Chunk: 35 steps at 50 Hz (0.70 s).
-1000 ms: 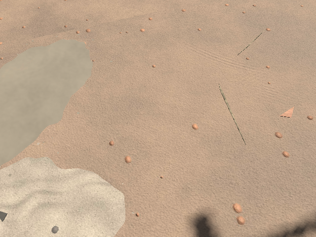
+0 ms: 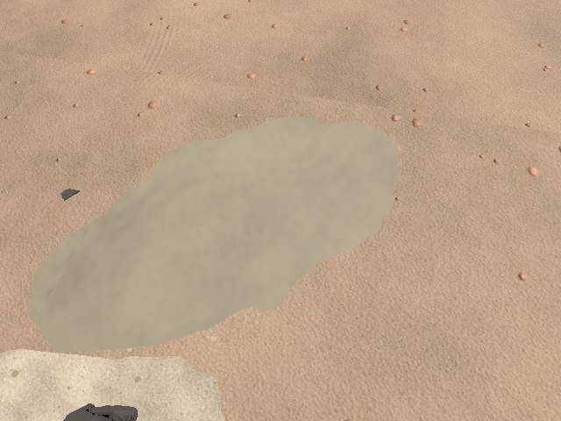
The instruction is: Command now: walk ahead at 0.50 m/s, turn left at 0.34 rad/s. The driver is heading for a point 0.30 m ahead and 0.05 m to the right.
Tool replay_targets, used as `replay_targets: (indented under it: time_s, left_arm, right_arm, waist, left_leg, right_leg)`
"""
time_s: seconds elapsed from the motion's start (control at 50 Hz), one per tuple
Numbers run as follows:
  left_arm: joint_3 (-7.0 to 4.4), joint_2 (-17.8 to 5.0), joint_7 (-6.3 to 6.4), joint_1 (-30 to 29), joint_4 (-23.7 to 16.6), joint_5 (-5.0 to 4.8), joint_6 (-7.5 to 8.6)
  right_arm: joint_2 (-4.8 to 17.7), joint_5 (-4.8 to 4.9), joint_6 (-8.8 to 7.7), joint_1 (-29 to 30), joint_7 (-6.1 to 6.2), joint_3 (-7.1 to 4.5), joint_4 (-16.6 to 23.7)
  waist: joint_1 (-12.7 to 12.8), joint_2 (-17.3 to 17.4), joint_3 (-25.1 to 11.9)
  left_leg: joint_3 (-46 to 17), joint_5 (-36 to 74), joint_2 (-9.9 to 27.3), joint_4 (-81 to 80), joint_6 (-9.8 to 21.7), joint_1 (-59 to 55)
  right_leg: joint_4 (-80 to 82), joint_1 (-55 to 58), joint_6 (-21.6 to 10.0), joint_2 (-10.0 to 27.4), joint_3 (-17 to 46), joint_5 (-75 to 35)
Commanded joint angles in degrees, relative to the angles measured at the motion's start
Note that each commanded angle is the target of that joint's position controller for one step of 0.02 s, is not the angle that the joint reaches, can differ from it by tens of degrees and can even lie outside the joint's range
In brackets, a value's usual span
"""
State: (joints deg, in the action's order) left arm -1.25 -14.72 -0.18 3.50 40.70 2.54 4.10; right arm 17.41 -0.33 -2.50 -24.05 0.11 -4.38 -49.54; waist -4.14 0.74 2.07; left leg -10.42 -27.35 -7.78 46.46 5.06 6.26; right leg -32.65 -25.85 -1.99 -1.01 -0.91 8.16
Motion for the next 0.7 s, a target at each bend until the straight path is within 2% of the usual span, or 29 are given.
replay_targets:
  time_s: [0.02,0.04,0.08,0.1,0.14,0.2,0.24,0.28,0.32,0.36,0.38,0.4,0.42,0.44,0.46,0.48,0.5,0.52,0.54,0.6,0.66,0.7]
  left_arm:
    - [-3.39,-8.8,0.26,12.8,0.7,-0.81,-0.46]
    - [-2.70,-6.2,-0.02,10.5,1.0,-0.74,-0.27]
    - [-2.16,-5.0,0.08,11.0,2.8,-0.90,0.41]
    - [-2.18,-5.3,-0.12,12.2,3.8,-1.16,0.99]
    - [-2.25,-5.7,-0.46,14.1,5.3,-1.73,2.02]
    - [-2.10,-5.9,-0.54,15.0,7.0,-1.93,2.22]
    - [-1.77,-5.5,-0.58,14.8,7.8,-1.97,1.65]
    - [-1.75,-5.9,-0.52,16.7,9.2,-2.01,1.10]
    - [-1.79,-6.3,-0.39,18.3,10.4,-2.11,0.56]
    - [-1.84,-6.6,-0.03,17.8,11.1,-2.32,0.10]
    - [-1.80,-6.5,0.19,17.0,11.3,-2.64,-0.17]
    - [-1.58,-5.9,0.31,18.1,11.7,-2.67,-0.25]
    - [-1.04,-4.4,0.56,19.9,10.7,-2.47,-0.11]
    - [0.28,0.8,0.82,28.1,12.2,-4.09,-1.12]
    - [-0.69,-3.4,1.43,25.5,13.5,-3.15,-2.88]
    - [-1.11,-4.1,1.40,21.7,12.8,-2.25,-3.62]
    - [-1.06,-3.3,1.31,19.2,12.8,-1.56,-4.06]
    - [-0.97,-2.6,1.21,18.2,13.0,-1.35,-4.53]
    - [-0.67,-1.6,1.16,19.0,13.8,-1.24,-5.00]
    - [-0.32,-0.5,1.61,19.5,16.0,-1.59,-5.98]
    - [-0.16,-0.2,2.02,17.7,17.1,-1.67,-6.60]
    - [0.11,0.1,2.04,17.8,18.2,-1.24,-6.45]
  right_arm:
    - [4.9,-0.99,-0.77,-2.0,-0.19,-0.27,3.6]
    - [4.3,-1.12,-0.78,1.6,-0.63,0.00,4.3]
    - [3.4,-1.88,-0.04,3.1,-1.45,0.26,4.8]
    - [3.0,-2.04,0.37,2.8,-1.70,0.42,4.5]
    - [2.4,-2.09,0.80,3.9,-1.85,0.64,4.7]
    - [0.8,-2.03,0.90,8.6,-1.71,1.53,5.9]
    - [-0.9,-1.64,0.67,12.0,-1.86,2.61,6.3]
    - [-1.3,-1.20,0.54,14.8,-1.74,3.20,6.4]
    - [-0.6,-1.10,0.46,15.7,-1.23,3.26,6.0]
    - [0.0,-1.25,0.11,14.5,-0.67,3.15,5.0]
    - [0.1,-1.61,-0.32,11.8,-0.34,3.06,3.7]
    - [1.5,-2.26,-1.02,8.8,0.05,2.71,2.3]
    - [5.0,-2.87,-1.72,4.6,0.46,2.08,1.6]
    - [6.1,-1.75,-0.98,4.0,0.75,1.73,1.2]
    - [3.2,0.44,-0.41,4.2,0.48,2.34,1.3]
    - [2.4,0.58,-0.14,7.0,0.63,2.69,1.2]
    - [0.9,0.06,0.16,10.1,1.02,3.25,1.3]
    - [0.2,-0.21,0.30,12.2,1.51,3.60,1.2]
    - [0.0,-0.31,0.39,13.7,1.86,3.70,0.9]
    - [0.0,-0.67,0.31,13.8,1.78,3.71,-0.6]
    - [1.0,-0.47,0.96,13.8,1.64,3.32,-2.2]
    - [1.2,0.04,1.77,14.3,1.54,3.11,-2.9]
  waist:
    - [5.3,-4.7,-6.6]
    - [5.1,-2.0,-3.2]
    - [3.9,-6.2,-1.4]
    - [3.6,-7.0,-1.9]
    - [3.2,-6.4,-1.7]
    - [2.9,-5.9,-1.0]
    - [3.5,-7.1,-1.9]
    - [5.0,-8.2,-2.9]
    - [5.5,-8.1,-3.3]
    - [4.6,-7.3,-3.0]
    - [3.0,-5.8,-3.3]
    - [2.0,-2.9,-4.7]
    - [1.6,2.8,-9.7]
    - [4.1,12.7,-17.1]
    - [2.2,8.4,-16.8]
    - [2.9,6.8,-10.8]
    - [4.0,4.9,-7.4]
    - [5.2,5.1,-4.8]
    - [6.5,5.9,-4.4]
    - [6.7,5.3,-5.9]
    - [6.3,5.7,-4.9]
    - [6.9,4.3,-2.4]
  left_leg:
    - [1.7,4.3,4.4,24.6,-0.1,28.4]
    - [2.4,7.5,6.0,22.0,-0.4,27.5]
    - [3.3,9.0,7.8,17.9,-1.2,24.9]
    - [3.8,9.3,7.5,17.2,-1.6,23.8]
    - [4.5,9.9,7.2,15.5,-2.4,25.0]
    - [7.6,13.1,8.1,8.0,-4.3,26.1]
    - [11.0,17.7,8.3,-0.4,-4.8,21.6]
    - [12.9,21.4,7.6,-6.3,-4.7,17.8]
    - [12.9,22.5,7.1,-10.1,-4.0,15.6]
    - [12.2,22.9,7.0,-14.7,-2.5,12.6]
    - [12.2,26.0,6.7,-19.9,-1.6,8.3]
    - [10.3,33.2,8.3,-24.0,-0.7,2.1]
    - [1.7,56.7,18.3,-20.9,1.0,-7.6]
    - [-9.5,72.9,30.1,-19.5,10.8,-14.7]
    - [-11.4,64.8,29.6,-22.0,13.2,-11.0]
    - [-9.2,55.7,27.2,-25.3,12.4,-6.3]
    - [-7.2,48.2,24.9,-27.9,10.5,-2.2]
    - [-4.4,45.3,22.9,-29.9,8.7,1.8]
    - [-1.8,42.9,21.0,-31.0,7.1,4.9]
    - [1.1,36.2,18.7,-31.5,5.8,6.7]
    - [0.5,18.8,17.7,-33.0,4.7,9.7]
    - [0.2,4.0,16.3,-34.0,1.9,14.7]
  right_leg:
    - [18.8,28.7,-10.5,22.1,37.1,22.2]
    - [19.5,23.6,-9.4,19.0,29.1,15.1]
    - [20.7,19.1,-7.4,14.4,18.9,2.9]
    - [20.8,18.7,-7.5,13.8,16.7,-2.6]
    - [20.9,19.2,-8.6,13.8,13.4,-14.1]
    - [19.8,19.4,-9.2,13.1,6.5,-34.8]
    - [18.9,17.7,-7.7,10.5,1.8,-40.1]
    - [17.6,18.3,-6.8,9.7,0.5,-41.4]
    - [15.2,20.2,-6.3,10.6,1.4,-40.3]
    - [12.1,21.1,-5.6,11.7,3.1,-37.2]
    - [8.7,20.8,-4.5,11.0,3.1,-34.3]
    - [3.5,19.3,-3.0,9.0,2.5,-29.1]
    - [-4.2,14.0,-1.1,6.5,0.3,-12.4]
    - [-15.1,8.8,0.0,0.5,-1.3,21.5]
    - [-19.7,7.3,0.0,-0.2,1.8,30.1]
    - [-21.9,4.7,0.3,0.0,2.6,29.6]
    - [-21.2,4.5,0.6,1.0,3.1,26.5]
    - [-18.7,6.1,1.2,2.1,3.4,23.5]
    - [-15.9,9.2,1.9,2.5,3.1,21.0]
    - [-9.2,14.0,2.7,1.5,1.5,18.0]
    - [-1.6,16.9,2.4,1.3,0.5,12.2]
    - [6.6,21.1,1.4,1.4,0.2,4.9]
